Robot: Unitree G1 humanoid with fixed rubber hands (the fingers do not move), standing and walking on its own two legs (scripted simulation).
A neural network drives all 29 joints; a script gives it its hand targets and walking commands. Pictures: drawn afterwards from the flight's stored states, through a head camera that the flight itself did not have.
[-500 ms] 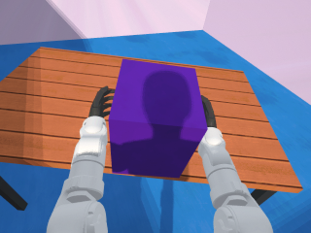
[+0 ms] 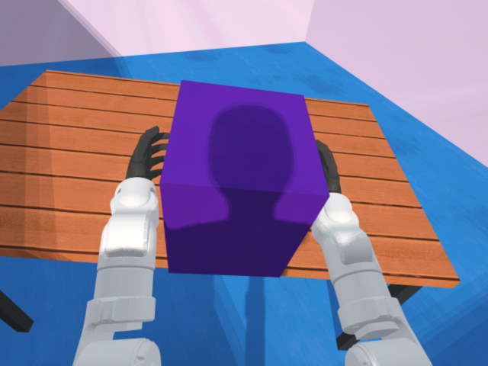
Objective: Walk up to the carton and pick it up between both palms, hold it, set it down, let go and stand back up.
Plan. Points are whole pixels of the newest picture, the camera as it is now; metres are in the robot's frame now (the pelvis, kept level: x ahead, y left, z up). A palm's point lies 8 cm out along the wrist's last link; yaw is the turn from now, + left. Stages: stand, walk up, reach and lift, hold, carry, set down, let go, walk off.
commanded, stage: reach and lift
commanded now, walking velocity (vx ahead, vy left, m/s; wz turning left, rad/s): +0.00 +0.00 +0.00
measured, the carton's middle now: (234, 186) +0.39 -0.01 +0.11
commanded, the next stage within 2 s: hold in 0.98 s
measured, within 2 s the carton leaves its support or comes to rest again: neither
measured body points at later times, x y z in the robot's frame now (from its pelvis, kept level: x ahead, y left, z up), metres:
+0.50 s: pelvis -0.01 +0.01 +0.00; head -0.02 +0.04 +0.45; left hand +0.39 +0.14 +0.17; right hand +0.37 -0.15 +0.16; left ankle +0.04 +0.12 -0.75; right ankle +0.00 -0.10 -0.75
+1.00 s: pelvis +0.00 +0.00 +0.00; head -0.01 +0.04 +0.45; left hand +0.39 +0.14 +0.18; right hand +0.37 -0.15 +0.17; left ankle +0.04 +0.12 -0.75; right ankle +0.00 -0.10 -0.75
